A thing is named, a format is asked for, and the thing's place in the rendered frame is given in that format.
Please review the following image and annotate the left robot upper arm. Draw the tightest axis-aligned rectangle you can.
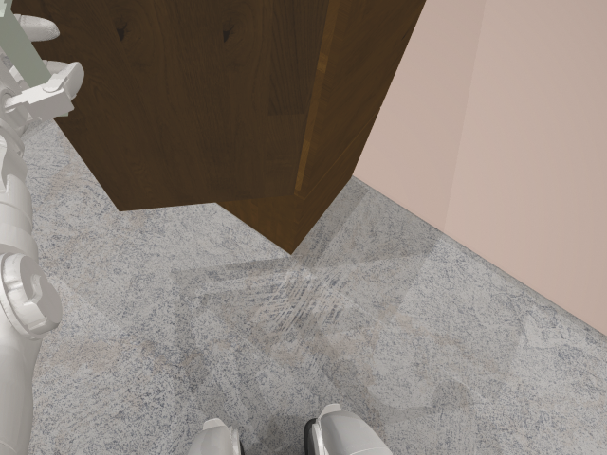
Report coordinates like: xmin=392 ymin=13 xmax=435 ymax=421
xmin=0 ymin=252 xmax=63 ymax=455

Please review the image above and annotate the left robot shin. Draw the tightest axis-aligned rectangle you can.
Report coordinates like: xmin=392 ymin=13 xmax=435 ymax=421
xmin=203 ymin=418 xmax=228 ymax=430

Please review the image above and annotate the left robot forearm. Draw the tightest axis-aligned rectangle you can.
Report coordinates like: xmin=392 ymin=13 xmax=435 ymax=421
xmin=0 ymin=119 xmax=39 ymax=264

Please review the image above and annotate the handle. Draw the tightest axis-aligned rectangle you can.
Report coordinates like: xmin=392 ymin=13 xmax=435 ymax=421
xmin=0 ymin=0 xmax=68 ymax=117

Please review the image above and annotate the robot shin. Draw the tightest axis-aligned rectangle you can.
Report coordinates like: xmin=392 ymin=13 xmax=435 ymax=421
xmin=203 ymin=418 xmax=228 ymax=430
xmin=314 ymin=404 xmax=341 ymax=455

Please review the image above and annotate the robot left hand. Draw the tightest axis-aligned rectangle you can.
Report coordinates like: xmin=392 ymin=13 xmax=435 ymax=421
xmin=0 ymin=14 xmax=84 ymax=138

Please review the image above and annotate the cupboard door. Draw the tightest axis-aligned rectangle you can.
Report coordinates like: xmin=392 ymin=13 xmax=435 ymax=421
xmin=10 ymin=0 xmax=329 ymax=211

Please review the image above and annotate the right robot shin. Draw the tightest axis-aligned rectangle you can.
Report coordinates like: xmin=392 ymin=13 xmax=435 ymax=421
xmin=314 ymin=404 xmax=341 ymax=455

